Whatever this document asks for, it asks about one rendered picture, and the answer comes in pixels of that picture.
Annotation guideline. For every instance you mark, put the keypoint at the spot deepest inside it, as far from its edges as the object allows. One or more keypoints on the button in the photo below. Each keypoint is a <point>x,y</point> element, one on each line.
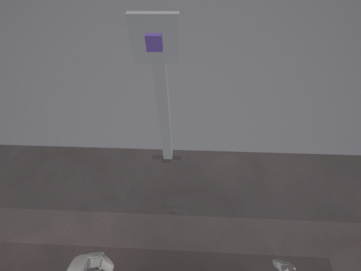
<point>154,42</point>

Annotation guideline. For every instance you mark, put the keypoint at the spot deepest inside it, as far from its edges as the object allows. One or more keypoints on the panel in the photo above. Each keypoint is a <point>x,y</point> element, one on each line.
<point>167,23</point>

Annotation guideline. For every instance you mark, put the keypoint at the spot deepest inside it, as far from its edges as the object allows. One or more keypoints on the left robot hand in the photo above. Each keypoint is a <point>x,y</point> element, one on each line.
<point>92,260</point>

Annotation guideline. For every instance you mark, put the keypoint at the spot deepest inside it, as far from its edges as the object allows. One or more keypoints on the right robot hand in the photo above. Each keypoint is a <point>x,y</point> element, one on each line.
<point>282,265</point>

